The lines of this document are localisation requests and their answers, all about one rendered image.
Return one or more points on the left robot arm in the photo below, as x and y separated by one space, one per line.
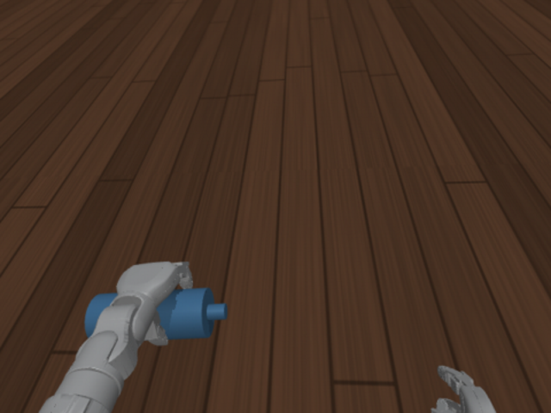
96 378

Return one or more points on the bottle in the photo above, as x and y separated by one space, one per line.
184 314

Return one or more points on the left robot hand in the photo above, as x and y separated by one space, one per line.
156 280

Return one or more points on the right robot hand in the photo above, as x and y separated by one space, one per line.
473 398

